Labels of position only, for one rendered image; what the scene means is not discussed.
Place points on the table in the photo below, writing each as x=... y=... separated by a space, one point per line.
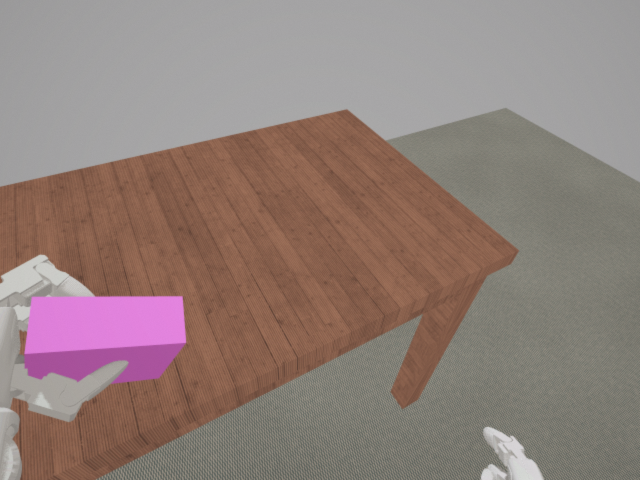
x=291 y=245

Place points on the robot left forearm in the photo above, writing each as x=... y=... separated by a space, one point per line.
x=10 y=460

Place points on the sponge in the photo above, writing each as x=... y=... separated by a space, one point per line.
x=74 y=336

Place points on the right robot hand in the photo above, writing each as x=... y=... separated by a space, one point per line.
x=512 y=455

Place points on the left robot hand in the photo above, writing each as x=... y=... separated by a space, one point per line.
x=55 y=395

